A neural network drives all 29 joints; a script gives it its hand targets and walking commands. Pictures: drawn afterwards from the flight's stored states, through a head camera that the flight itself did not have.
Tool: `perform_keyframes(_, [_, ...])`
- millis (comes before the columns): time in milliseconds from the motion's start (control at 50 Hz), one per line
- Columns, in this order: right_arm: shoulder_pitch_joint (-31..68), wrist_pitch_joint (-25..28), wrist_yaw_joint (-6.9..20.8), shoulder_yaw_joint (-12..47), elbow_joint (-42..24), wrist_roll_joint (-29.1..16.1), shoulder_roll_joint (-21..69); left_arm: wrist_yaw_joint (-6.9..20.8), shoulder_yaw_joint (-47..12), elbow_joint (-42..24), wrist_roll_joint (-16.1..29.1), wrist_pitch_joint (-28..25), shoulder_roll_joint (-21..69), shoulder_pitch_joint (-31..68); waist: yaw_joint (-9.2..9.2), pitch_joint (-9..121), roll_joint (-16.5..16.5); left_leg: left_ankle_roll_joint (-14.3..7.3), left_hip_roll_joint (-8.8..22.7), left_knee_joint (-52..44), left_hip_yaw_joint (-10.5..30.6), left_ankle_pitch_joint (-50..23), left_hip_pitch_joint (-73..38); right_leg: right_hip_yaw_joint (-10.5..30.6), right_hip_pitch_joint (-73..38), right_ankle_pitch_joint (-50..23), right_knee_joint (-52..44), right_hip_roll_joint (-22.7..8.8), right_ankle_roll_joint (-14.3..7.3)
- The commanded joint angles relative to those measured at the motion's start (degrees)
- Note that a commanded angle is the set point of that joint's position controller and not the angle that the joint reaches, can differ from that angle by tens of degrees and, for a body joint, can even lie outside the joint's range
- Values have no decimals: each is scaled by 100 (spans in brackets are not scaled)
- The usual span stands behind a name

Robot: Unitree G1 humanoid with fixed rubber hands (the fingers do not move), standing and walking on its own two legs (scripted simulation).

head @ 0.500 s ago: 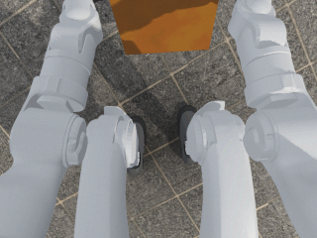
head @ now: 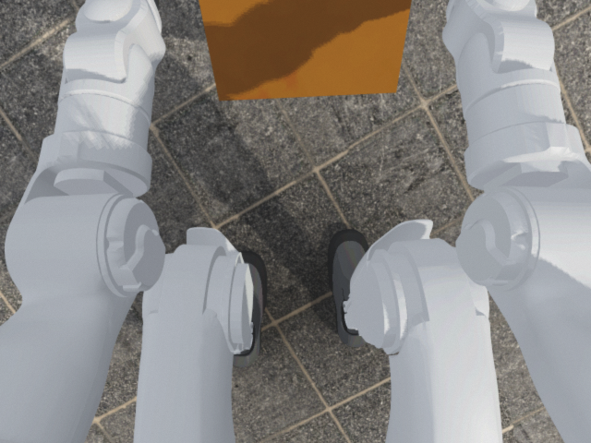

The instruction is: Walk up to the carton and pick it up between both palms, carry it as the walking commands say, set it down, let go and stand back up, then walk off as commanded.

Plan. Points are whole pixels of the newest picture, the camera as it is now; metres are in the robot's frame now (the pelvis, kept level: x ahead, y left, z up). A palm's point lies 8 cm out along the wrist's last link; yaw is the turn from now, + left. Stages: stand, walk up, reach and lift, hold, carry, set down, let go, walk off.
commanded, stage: set down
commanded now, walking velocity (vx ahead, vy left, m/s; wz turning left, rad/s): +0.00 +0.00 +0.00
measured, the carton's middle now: out of the picture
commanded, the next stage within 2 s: none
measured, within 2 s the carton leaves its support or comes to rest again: rests again in 1.94 s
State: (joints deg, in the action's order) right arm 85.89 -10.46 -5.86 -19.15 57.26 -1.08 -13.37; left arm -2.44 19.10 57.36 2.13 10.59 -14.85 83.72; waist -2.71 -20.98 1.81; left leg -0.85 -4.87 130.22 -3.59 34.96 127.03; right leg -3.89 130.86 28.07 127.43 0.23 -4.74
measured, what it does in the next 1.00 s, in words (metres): stands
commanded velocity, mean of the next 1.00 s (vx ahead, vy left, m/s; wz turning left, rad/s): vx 0.00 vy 0.00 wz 0.00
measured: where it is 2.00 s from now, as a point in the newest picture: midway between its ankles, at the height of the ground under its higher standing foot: (298, 316)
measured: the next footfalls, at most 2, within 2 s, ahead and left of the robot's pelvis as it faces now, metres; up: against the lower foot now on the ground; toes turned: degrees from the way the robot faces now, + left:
none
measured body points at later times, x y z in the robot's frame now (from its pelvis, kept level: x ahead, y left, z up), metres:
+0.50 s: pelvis +0.05 +0.02 +0.01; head +0.42 +0.01 +0.27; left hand +0.61 +0.12 -0.14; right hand +0.61 -0.19 -0.13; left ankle +0.11 +0.10 -0.32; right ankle +0.14 -0.09 -0.32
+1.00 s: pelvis +0.04 +0.01 +0.01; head +0.41 -0.01 +0.27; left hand +0.61 +0.12 -0.14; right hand +0.60 -0.19 -0.13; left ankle +0.11 +0.10 -0.32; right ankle +0.14 -0.09 -0.32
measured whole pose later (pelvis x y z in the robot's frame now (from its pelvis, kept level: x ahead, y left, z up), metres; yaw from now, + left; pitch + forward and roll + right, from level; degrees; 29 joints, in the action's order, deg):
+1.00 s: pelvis +0.04 +0.01 +0.01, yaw +1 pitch +42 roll +1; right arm 80.0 -2.8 1.1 -26.9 52.5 2.3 -11.8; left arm -2.3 23.5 51.4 -6.1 3.6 -8.6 78.8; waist -2.9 -14.0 1.2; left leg -1.6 -6.7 129.6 -3.3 41.2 130.1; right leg -2.8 133.4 35.6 127.5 1.0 -2.8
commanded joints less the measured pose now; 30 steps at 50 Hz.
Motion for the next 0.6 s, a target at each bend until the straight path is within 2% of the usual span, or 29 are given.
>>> perform_keyframes(0, [1852,-527,1735,1956,185,-240,5346,1433,-1765,-200,-117,284,5218,2292,322,5795,-46,-140,-238,-1275,82,-120,-1004,772,-4429,-829,-1018,503,208])
perform_keyframes(20, [1444,-520,1802,1755,186,-73,5367,1442,-1780,-13,-131,329,5311,1959,-47,5723,-76,-152,-275,-1291,229,-393,-1101,573,-4102,-1051,-852,525,237])
perform_keyframes(40, [1400,-592,1845,1725,358,32,5265,1428,-1666,-22,-298,376,5186,1912,137,5470,-111,-128,-276,-1361,203,-372,-1194,623,-3786,-849,-906,518,244])
perform_keyframes(60, [1123,-615,1859,1659,483,22,5417,1422,-1887,-110,-294,411,5179,1843,-54,5518,-22,-111,-273,-1336,230,-576,-1211,540,-3775,-1136,-859,522,250])
perform_keyframes(80, [961,-568,1872,1619,360,41,5091,1394,-1769,58,-359,479,5437,1417,-85,5424,357,-21,-311,-1255,189,-773,-1388,555,-3497,-1156,-881,549,215])
perform_keyframes(100, [847,-546,1944,1612,339,30,5391,1367,-1901,162,-540,514,5417,1074,42,5475,310,-68,-310,-1319,334,-1256,-1843,495,-3223,-1426,-710,558,283])
perform_keyframes(120, [593,-607,1986,1553,548,97,5395,1363,-1777,-48,-617,557,5530,1052,126,5815,444,-32,-341,-1389,270,-1245,-1862,461,-3530,-1525,-719,568,259])
perform_keyframes(140, [490,-637,1954,1616,587,132,5010,1350,-1678,293,-698,619,5424,729,108,5691,465,13,-330,-1313,189,-882,-1717,478,-3326,-1048,-842,534,252])
perform_keyframes(160, [263,-667,1972,1449,514,373,5107,1371,-1675,151,-766,623,5440,602,-174,5348,357,-2,-343,-1295,286,-1238,-1713,435,-3038,-1241,-810,600,257])
perform_keyframes(180, [388,-598,2006,1640,230,212,5219,1335,-1769,82,-738,579,5504,341,12,5362,189,-62,-343,-1390,437,-1636,-1733,427,-3081,-1600,-651,576,289])
perform_keyframes(200, [-30,-569,2000,1538,275,334,5281,1346,-1831,36,-680,560,5782,324,-205,5583,473,-5,-370,-1317,339,-1971,-1757,446,-3222,-1905,-680,624,279])
perform_keyframes(220, [5,-506,2032,1590,165,228,5361,1304,-1941,-194,-642,443,5593,254,24,5423,189,-22,-359,-1334,388,-2241,-1754,448,-3034,-2005,-704,619,335])
perform_keyframes(240, [-21,-537,2032,1589,219,195,5118,1204,-1871,71,-768,522,5431,68,166,5622,538,-9,-362,-1326,412,-2278,-2193,495,-2859,-1849,-698,599,335])
perform_keyframes(260, [-408,-511,2028,1533,282,274,5147,1194,-1980,-189,-670,450,5548,19,-93,5724,409,10,-341,-1283,425,-2436,-2081,453,-2766,-1975,-676,623,300])
perform_keyframes(280, [-459,-507,2026,1519,367,387,5156,1168,-2039,-210,-617,347,5500,-65,-258,5692,-5,28,-341,-1371,447,-2418,-1832,368,-2895,-2011,-756,618,411])
perform_keyframes(320, [-512,-412,2041,1507,66,337,4983,1134,-1997,13,-743,403,5509,-282,-124,5533,364,-8,-366,-1316,551,-2796,-2389,396,-2431,-1871,-730,611,327])
perform_keyframes(340, [-482,-350,2054,1533,112,251,4876,1042,-1855,143,-826,373,5595,-542,163,5748,365,20,-355,-1350,608,-2922,-2584,415,-2503,-1921,-717,620,364])
perform_keyframes(360, [-607,-318,1974,1576,99,472,4571,1072,-1981,122,-625,297,5610,-543,-247,5935,-60,98,-462,-1271,537,-2653,-2178,376,-2752,-2117,-772,563,397])
perform_keyframes(380, [-719,-316,1983,1478,182,394,4860,1030,-1976,124,-872,344,5311,-572,97,5447,279,56,-369,-1383,539,-2924,-2381,401,-2256,-1944,-721,664,409])
perform_keyframes(400, [-821,-337,1968,1599,340,289,4740,945,-2043,182,-827,331,5487,-676,149,5940,397,146,-345,-1252,471,-2836,-2729,432,-2589,-1867,-783,575,392])
perform_keyframes(420, [-656,-250,1933,1589,254,331,4671,931,-2047,-5,-845,234,5244,-476,51,5724,88,75,-422,-1312,569,-2839,-2624,314,-2198,-1685,-783,658,499])
perform_keyframes(440, [-821,-291,1970,1464,516,398,4603,892,-1937,105,-872,239,5216,-657,-41,5358,242,64,-386,-1416,585,-2879,-2536,382,-2180,-1708,-893,648,460])
perform_keyframes(460, [-833,-278,1954,1326,412,526,4496,903,-1935,164,-823,243,5218,-635,-178,5348,298,50,-363,-1476,648,-2935,-2581,342,-2017,-1667,-911,637,418])
perform_keyframes(480, [-706,-268,1939,1429,200,420,4427,915,-1910,174,-876,273,5128,-535,-104,5313,480,70,-419,-1364,546,-2611,-2493,440,-2023,-1543,-913,614,360])
perform_keyframes(500, [-641,-252,1896,1416,376,475,4172,817,-1679,483,-1147,268,4879,-822,156,5261,411,54,-406,-1552,624,-2514,-2520,445,-2009,-1505,-906,584,443])
perform_keyframes(520, [-905,-268,1880,1360,595,483,4139,818,-1921,301,-933,217,4813,-569,-72,5347,376,73,-341,-1437,680,-2550,-2689,405,-1937,-1380,-845,576,429])
perform_keyframes(540, [-753,-259,1854,1257,531,533,4041,838,-1944,64,-879,197,4867,-399,-152,5145,367,126,-388,-1441,597,-2314,-2356,413,-1962,-1259,-912,581,393])
perform_keyframes(560, [-858,-257,1788,1118,723,620,3949,855,-1848,374,-858,238,4985,-364,-264,5030,576,85,-337,-1604,654,-2119,-2293,417,-2166,-1265,-917,551,344])
perform_keyframes(580, [-747,-202,1775,1215,646,612,3806,827,-1882,245,-824,169,4786,-438,-298,5253,137,72,-361,-1465,700,-2222,-2315,373,-2229,-1381,-892,565,383])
